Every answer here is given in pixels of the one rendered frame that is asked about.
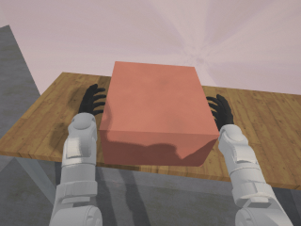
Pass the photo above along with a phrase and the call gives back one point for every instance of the right robot hand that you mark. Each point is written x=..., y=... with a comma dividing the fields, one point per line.
x=223, y=114

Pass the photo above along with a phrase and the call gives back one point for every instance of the robot left upper arm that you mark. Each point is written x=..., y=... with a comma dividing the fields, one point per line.
x=88, y=215

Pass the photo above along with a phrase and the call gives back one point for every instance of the table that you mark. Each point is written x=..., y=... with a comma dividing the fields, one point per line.
x=271, y=122

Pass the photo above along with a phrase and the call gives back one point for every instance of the left robot hand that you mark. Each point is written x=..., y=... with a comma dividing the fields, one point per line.
x=87, y=105

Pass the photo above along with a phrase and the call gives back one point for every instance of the carton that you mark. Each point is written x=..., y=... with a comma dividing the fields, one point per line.
x=156, y=115

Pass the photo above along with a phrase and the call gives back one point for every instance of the right robot forearm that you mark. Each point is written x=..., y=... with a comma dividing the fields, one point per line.
x=249, y=187

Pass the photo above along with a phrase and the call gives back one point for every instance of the robot right upper arm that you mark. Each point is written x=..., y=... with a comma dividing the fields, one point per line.
x=251, y=216

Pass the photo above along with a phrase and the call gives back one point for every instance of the left robot forearm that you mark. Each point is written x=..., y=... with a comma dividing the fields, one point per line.
x=79, y=159

